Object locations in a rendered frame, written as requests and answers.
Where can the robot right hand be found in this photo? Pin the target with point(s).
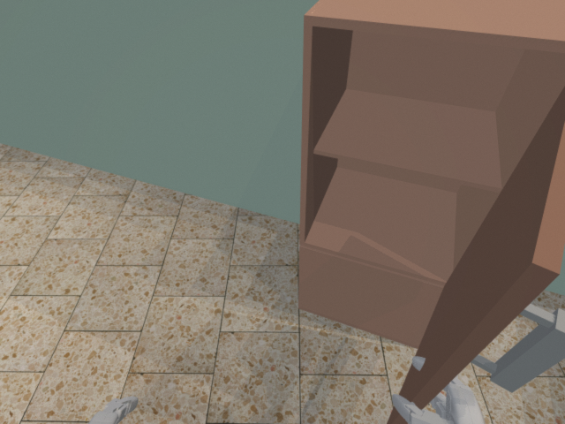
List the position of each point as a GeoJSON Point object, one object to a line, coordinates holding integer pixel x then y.
{"type": "Point", "coordinates": [460, 405]}

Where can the cupboard door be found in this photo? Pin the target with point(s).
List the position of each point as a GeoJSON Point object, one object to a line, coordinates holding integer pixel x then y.
{"type": "Point", "coordinates": [515, 254]}

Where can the handle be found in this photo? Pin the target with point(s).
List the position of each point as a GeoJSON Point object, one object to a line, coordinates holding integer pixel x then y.
{"type": "Point", "coordinates": [541, 349]}

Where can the robot left hand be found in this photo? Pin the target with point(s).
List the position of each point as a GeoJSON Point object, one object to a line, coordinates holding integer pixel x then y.
{"type": "Point", "coordinates": [115, 411]}

